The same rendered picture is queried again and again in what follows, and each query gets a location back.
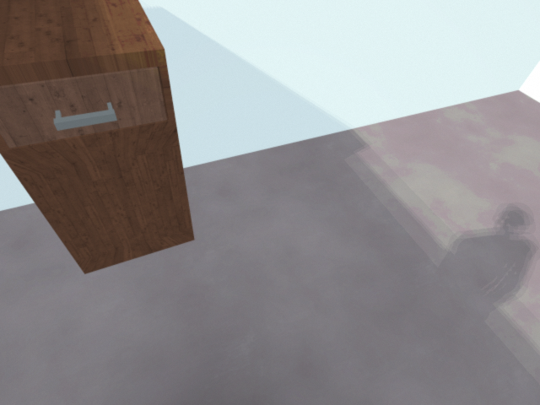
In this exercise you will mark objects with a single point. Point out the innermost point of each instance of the drawer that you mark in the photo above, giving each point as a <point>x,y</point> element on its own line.
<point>27,110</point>

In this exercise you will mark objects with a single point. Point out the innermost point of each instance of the cabinet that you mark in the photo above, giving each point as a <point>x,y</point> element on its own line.
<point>110,196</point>

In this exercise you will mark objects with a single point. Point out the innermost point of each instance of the handle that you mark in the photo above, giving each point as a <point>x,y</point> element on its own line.
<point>62,123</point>

